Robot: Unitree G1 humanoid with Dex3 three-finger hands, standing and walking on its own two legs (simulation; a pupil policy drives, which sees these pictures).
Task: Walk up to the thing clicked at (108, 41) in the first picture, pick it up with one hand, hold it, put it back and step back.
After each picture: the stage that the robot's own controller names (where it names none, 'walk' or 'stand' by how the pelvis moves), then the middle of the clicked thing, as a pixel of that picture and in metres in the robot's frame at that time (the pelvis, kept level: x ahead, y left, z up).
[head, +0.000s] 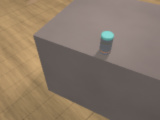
stand; (106, 43) +0.69 -0.12 -0.07
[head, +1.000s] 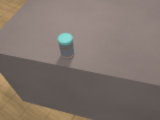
walk; (66, 46) +0.58 +0.12 -0.04
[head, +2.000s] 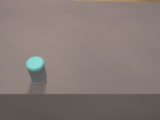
stand; (37, 71) +0.45 +0.19 -0.04
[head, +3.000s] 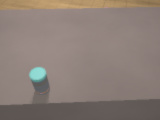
stand; (40, 81) +0.43 +0.19 -0.07
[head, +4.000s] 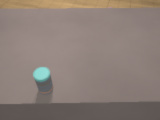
stand; (43, 81) +0.43 +0.18 -0.07
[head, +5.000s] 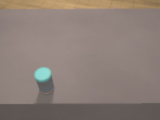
stand; (45, 81) +0.43 +0.18 -0.07
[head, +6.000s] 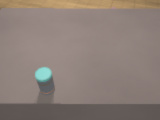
stand; (45, 81) +0.43 +0.17 -0.07
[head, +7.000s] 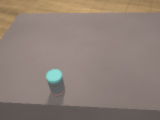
rise first; (56, 83) +0.43 +0.16 -0.06
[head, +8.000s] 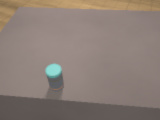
go down; (55, 78) +0.45 +0.16 -0.06
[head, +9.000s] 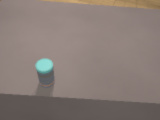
go down; (45, 73) +0.46 +0.15 -0.04
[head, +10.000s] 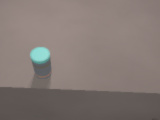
go down; (41, 63) +0.45 +0.14 -0.01
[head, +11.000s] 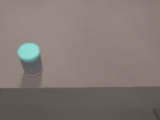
close in; (31, 61) +0.44 +0.15 +0.01
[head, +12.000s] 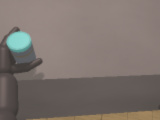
close; (23, 51) +0.46 +0.16 +0.04
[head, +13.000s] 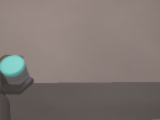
lift; (17, 74) +0.38 +0.20 +0.02
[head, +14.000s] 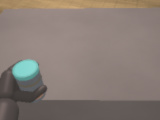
lift; (30, 82) +0.32 +0.16 +0.12
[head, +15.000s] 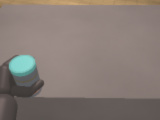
hold; (27, 77) +0.33 +0.17 +0.12
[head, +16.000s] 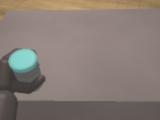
hold; (27, 72) +0.32 +0.16 +0.16
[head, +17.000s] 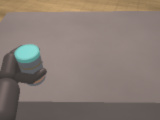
crouch; (31, 65) +0.36 +0.16 +0.14
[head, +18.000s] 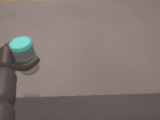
lower; (25, 56) +0.43 +0.18 +0.10
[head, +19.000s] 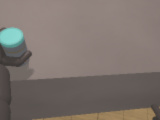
lower; (15, 48) +0.47 +0.17 +0.04
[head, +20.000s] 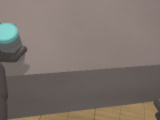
lower; (10, 44) +0.48 +0.17 +0.04
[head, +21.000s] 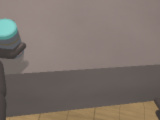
lower; (9, 40) +0.49 +0.17 +0.04
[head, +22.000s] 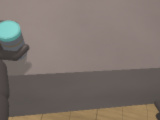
lower; (12, 42) +0.48 +0.17 +0.04
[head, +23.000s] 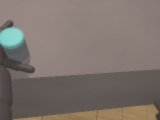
withdraw; (16, 48) +0.47 +0.16 +0.04
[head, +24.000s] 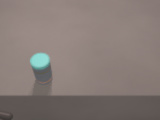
sink last; (42, 69) +0.44 +0.15 +0.00
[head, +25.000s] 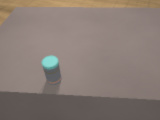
stand; (52, 70) +0.47 +0.16 +0.00
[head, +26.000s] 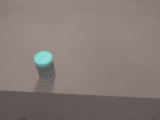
stand; (45, 67) +0.45 +0.16 +0.01
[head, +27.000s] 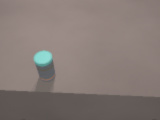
stand; (45, 67) +0.45 +0.16 +0.01
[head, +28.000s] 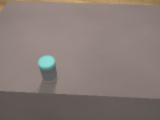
stand; (48, 70) +0.47 +0.16 -0.03
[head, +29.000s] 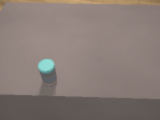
walk; (48, 73) +0.46 +0.16 -0.06
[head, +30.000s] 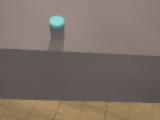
walk; (57, 30) +0.64 +0.12 -0.05
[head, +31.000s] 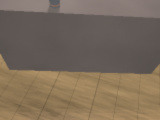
walk; out of the picture +0.95 +0.19 -0.05
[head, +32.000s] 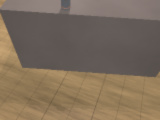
stand; (65, 0) +1.08 +0.14 -0.06
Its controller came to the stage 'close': yes
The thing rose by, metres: 0.21
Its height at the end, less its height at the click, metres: +0.00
